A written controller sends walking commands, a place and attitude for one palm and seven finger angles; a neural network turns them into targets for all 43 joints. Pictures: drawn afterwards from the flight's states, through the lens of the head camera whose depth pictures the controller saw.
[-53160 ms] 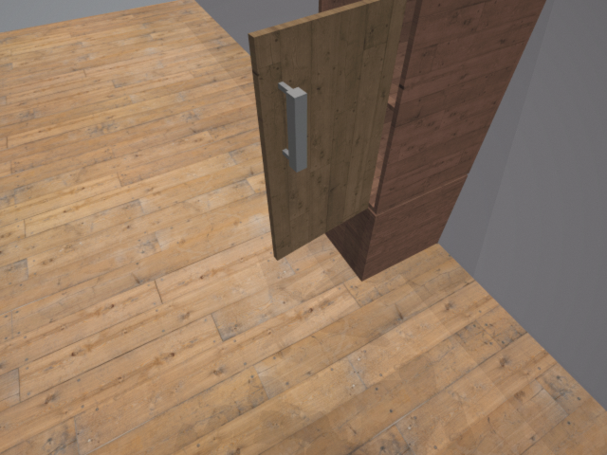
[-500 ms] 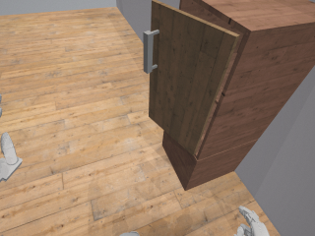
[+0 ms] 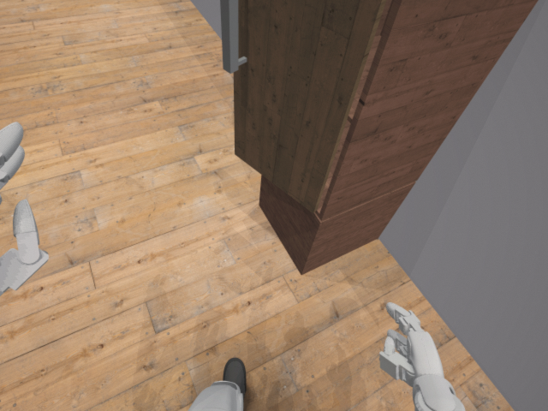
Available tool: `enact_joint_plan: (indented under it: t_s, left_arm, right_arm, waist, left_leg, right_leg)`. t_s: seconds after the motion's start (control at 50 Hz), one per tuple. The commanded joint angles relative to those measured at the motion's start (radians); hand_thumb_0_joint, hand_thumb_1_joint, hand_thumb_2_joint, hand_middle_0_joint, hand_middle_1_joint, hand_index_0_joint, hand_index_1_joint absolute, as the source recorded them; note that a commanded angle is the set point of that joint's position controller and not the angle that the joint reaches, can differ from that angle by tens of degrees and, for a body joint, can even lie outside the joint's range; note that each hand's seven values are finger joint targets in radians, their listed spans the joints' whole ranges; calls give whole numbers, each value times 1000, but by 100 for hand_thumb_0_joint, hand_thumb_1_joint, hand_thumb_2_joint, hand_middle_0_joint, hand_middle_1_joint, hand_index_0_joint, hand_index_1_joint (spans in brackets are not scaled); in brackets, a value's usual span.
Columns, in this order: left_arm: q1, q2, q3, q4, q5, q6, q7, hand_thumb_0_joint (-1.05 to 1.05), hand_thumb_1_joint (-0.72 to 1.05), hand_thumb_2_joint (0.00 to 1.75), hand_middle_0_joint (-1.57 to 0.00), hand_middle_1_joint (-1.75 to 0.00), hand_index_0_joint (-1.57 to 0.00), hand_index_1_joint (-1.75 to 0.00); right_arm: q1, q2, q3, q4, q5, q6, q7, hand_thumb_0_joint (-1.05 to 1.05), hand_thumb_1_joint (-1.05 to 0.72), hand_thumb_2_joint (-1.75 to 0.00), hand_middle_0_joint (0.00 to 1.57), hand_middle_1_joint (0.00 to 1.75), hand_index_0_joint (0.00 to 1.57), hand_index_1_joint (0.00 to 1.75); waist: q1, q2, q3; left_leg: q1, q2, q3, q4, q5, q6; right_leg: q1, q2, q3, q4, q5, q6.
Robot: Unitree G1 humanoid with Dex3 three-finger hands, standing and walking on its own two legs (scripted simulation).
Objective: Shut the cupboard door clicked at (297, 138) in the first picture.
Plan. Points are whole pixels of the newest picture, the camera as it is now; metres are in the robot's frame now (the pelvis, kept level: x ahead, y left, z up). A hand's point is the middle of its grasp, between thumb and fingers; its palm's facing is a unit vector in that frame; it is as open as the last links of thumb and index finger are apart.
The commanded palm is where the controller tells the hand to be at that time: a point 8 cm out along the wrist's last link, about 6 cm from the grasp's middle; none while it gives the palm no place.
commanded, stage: stop stepping back and stand still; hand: left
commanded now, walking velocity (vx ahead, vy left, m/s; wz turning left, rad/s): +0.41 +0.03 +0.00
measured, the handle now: (236, 32) +0.83 +0.15 +0.09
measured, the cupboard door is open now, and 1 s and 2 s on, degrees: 20 20 20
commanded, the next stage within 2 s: let the arm hang, fingers relaxed in 0.78 s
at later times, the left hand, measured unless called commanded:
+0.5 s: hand out of the picture +0.13 +0.27 +0.19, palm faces +0.35 -0.80 -0.48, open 7.4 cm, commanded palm +0.10 +0.32 +0.19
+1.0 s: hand (21, 380) +0.14 +0.30 +0.03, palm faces +0.24 -0.85 -0.48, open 7.4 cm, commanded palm none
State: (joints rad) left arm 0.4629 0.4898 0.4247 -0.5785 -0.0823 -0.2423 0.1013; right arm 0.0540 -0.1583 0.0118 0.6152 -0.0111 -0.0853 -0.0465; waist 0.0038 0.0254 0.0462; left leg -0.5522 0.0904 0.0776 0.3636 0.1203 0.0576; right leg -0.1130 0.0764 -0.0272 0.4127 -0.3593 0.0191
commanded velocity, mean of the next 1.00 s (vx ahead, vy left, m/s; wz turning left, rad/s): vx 0.08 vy -0.04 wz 0.00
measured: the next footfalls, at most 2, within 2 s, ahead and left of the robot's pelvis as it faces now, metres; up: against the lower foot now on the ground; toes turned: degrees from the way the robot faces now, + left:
left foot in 0.16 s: +0.13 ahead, +0.09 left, +0.00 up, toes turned -1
left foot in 0.54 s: +0.06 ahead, +0.12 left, +0.00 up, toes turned +0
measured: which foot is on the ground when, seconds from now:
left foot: down 0.00-0.06, up 0.08-0.14, down 0.16-0.42, up 0.44-0.52, down 0.54-1.00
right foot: down 0.00-0.60, up 0.62-0.74, down 0.76-1.00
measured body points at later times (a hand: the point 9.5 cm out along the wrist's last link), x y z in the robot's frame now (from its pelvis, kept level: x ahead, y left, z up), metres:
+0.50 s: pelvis -0.05 +0.02 +0.01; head -0.08 +0.05 +0.46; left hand +0.11 +0.31 +0.21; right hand +0.07 -0.22 -0.08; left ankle +0.05 +0.10 -0.71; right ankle -0.08 -0.10 -0.72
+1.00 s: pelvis -0.06 +0.03 -0.01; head -0.09 +0.00 +0.44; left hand +0.12 +0.34 +0.06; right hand +0.11 -0.22 -0.11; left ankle +0.02 +0.12 -0.72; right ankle -0.07 -0.06 -0.72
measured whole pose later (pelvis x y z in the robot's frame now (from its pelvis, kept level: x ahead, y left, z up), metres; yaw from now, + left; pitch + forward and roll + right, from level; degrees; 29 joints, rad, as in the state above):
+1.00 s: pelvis -0.06 +0.03 -0.01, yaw +2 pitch -2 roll -3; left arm 0.33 0.37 0.18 0.11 0.02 -0.02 0.03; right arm 0.18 -0.30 0.00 0.77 -0.01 -0.04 -0.01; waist 0.01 0.11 -0.07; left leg -0.43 -0.01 -0.03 0.68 -0.22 0.04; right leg -0.25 0.08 -0.07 0.63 -0.36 -0.06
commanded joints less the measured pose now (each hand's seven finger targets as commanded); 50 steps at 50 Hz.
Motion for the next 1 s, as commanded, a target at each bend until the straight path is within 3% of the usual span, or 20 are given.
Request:
enact_joint_plan:
  t_s: [0.0,0.04,0.08,0.16,0.2,0.22,0.32,0.36,0.4,0.44,0.5,0.54,0.58,0.62,0.74,0.82,0.84,0.86,0.92,0.98]
  left_arm:
    - [218,217,234,-196,-44,-52,35,0,90,90,-20,-30,-20,-30]
    - [229,204,232,-173,-37,-6,53,0,90,90,-20,-30,-20,-30]
    - [76,167,179,-131,-8,24,72,0,90,90,-20,-30,-20,-30]
    - [-174,109,78,44,37,27,83,0,90,90,-20,-30,-20,-30]
    - [-143,103,72,-52,30,1,80,0,90,90,-20,-30,-20,-30]
    - [-153,123,80,-119,31,-13,75,0,90,90,-20,-30,-20,-30]
    - [172,154,152,-240,24,-19,59,0,90,90,-20,-30,-20,-30]
    - [205,175,178,-227,14,-16,60,0,90,90,-20,-30,-20,-30]
    - [190,155,198,-140,0,1,77,0,90,90,-20,-30,-20,-30]
    - [74,120,155,-85,9,9,91,0,90,90,-20,-30,-20,-30]
    - [-82,96,94,26,33,11,94,0,90,90,-20,-30,-20,-30]
    - [-119,82,64,27,39,10,87,0,90,90,-20,-30,-20,-30]
    - [-129,62,43,-26,40,4,72,0,90,90,-20,-30,-20,-30]
    - [-166,97,58,-118,46,-8,67,0,90,90,-20,-30,-20,-30]
    - [71,98,104,-147,41,7,67,0,90,90,-20,-30,-20,-30]
    - [101,112,147,-55,16,30,74,0,90,90,-20,-30,-20,-30]
    - [77,82,110,-40,16,35,74,0,90,90,-20,-30,-20,-30]
    - [-44,-78,-305,664,120,164,-74,0,90,90,-20,-30,-20,-30]
    - [-107,-108,-327,745,119,247,-101,0,90,90,-20,-30,-20,-30]
    - [-200,-98,-337,889,114,258,-100,0,90,90,-20,-30,-20,-30]
  right_arm:
    - [29,-151,-69,-168,18,-10,-29,0,-90,-90,20,30,20,30]
    - [47,-147,-60,-152,-2,12,-43,0,-90,-90,20,30,20,30]
    - [68,-152,-48,-133,3,23,-53,0,-90,-90,20,30,20,30]
    - [104,-198,-48,-106,22,-39,-85,0,-90,-90,20,30,20,30]
    - [91,-198,-45,-117,20,-71,-78,0,-90,-90,20,30,20,30]
    - [80,-198,-46,-119,13,-85,-75,0,-90,-90,20,30,20,30]
    - [113,-166,-51,-143,4,-99,-24,0,-90,-90,20,30,20,30]
    - [105,-153,-50,-138,-1,-75,-18,0,-90,-90,20,30,20,30]
    - [131,-158,-64,-107,-4,-45,-29,0,-90,-90,20,30,20,30]
    - [147,-160,-59,-88,2,-24,-34,0,-90,-90,20,30,20,30]
    - [123,-175,-46,-78,9,-42,-56,0,-90,-90,20,30,20,30]
    - [97,-196,-47,-96,18,-62,-68,0,-90,-90,20,30,20,30]
    - [86,-186,-33,-98,14,-74,-66,0,-90,-90,20,30,20,30]
    - [73,-166,-33,-100,2,-90,-58,0,-90,-90,20,30,20,30]
    - [91,-145,-37,-140,-4,-67,-29,0,-90,-90,20,30,20,30]
    - [94,-150,-50,-130,2,-29,-32,0,-90,-90,20,30,20,30]
    - [95,-146,-43,-126,6,-20,-33,0,-90,-90,20,30,20,30]
    - [57,-326,-78,72,13,-82,56,0,-90,-90,20,30,20,30]
    - [136,-280,-81,78,3,12,38,0,-90,-90,20,30,20,30]
    - [125,-269,-63,81,-9,54,28,0,-90,-90,20,30,20,30]
  waist:
    - [-21,-43,-247]
    - [-33,-65,-122]
    - [-51,-92,10]
    - [-49,33,130]
    - [-37,282,12]
    - [-21,314,-9]
    - [2,171,-227]
    - [-7,23,-227]
    - [-18,-141,-139]
    - [-42,-114,-57]
    - [-47,-25,26]
    - [-30,77,37]
    - [-34,231,16]
    - [-13,185,-21]
    - [-12,150,-156]
    - [-18,-50,-126]
    - [-26,-36,-89]
    - [-67,20,-17]
    - [-36,-136,-83]
    - [-32,-257,-24]
  left_leg:
    - [586,-54,-33,280,-401,-112]
    - [474,-69,-105,487,-427,-114]
    - [305,-48,-150,531,-429,-94]
    - [200,-11,-232,104,-416,-31]
    - [151,75,-486,-251,-842,-57]
    - [122,90,-545,-327,-917,-70]
    - [134,-31,-218,-136,-620,-98]
    - [210,-82,-122,110,-482,-83]
    - [220,-96,-127,399,-426,-90]
    - [170,-56,-156,473,-444,-77]
    - [269,-35,-140,188,-464,-33]
    - [263,39,-284,6,-540,1]
    - [151,123,-515,-281,-945,-10]
    - [167,145,-534,-318,-888,-24]
    - [175,2,-207,-122,-587,-70]
    - [283,-45,-143,145,-427,-65]
    - [280,-40,-145,184,-389,-60]
    - [250,14,-165,365,-134,-39]
    - [254,11,-202,337,-127,-24]
    - [247,-34,-197,374,-204,-9]
  right_leg:
    - [-485,-197,58,-185,-234,-120]
    - [-607,-315,179,-220,-344,-199]
    - [-575,-340,196,-204,-344,-190]
    - [-347,-137,3,12,-111,-56]
    - [-174,-14,-10,202,-161,-26]
    - [-125,3,13,246,-152,-27]
    - [129,-19,1,-28,-58,-59]
    - [-16,-155,105,-125,-109,-104]
    - [-256,-322,287,-223,-316,-214]
    - [-317,-366,295,-201,-336,-225]
    - [-342,-217,124,-57,-253,-116]
    - [-293,-93,46,59,-115,-50]
    - [-188,-14,12,256,-118,-18]
    - [-159,-23,48,281,-70,-21]
    - [57,-57,31,-57,23,-61]
    - [-193,-204,238,-208,-154,-123]
    - [-229,-231,261,-210,-131,-135]
    - [-329,-289,128,18,298,-147]
    - [-312,-190,108,97,245,-125]
    - [-351,-230,138,26,135,-157]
